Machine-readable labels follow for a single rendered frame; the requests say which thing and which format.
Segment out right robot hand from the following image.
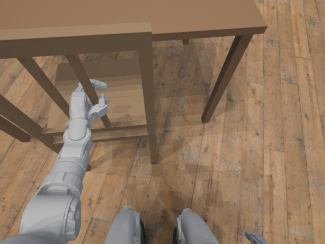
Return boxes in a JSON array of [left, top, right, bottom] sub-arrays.
[[245, 231, 267, 244]]

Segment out robot left forearm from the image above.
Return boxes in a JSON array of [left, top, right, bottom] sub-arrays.
[[19, 118, 93, 234]]

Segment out right robot shin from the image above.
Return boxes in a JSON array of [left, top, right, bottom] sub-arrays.
[[178, 208, 192, 244]]

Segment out chair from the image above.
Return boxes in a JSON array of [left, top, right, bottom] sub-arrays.
[[0, 22, 157, 171]]

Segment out robot left upper arm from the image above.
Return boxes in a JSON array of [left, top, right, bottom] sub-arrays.
[[0, 195, 81, 244]]

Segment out left robot hand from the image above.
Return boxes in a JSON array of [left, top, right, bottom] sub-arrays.
[[69, 79, 109, 123]]

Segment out table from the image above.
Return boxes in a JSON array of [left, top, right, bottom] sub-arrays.
[[0, 0, 268, 142]]

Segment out robot shin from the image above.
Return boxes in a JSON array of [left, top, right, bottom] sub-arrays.
[[122, 206, 141, 244], [178, 208, 192, 244]]

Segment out left robot shin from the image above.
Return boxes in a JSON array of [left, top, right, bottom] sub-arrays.
[[122, 206, 141, 244]]

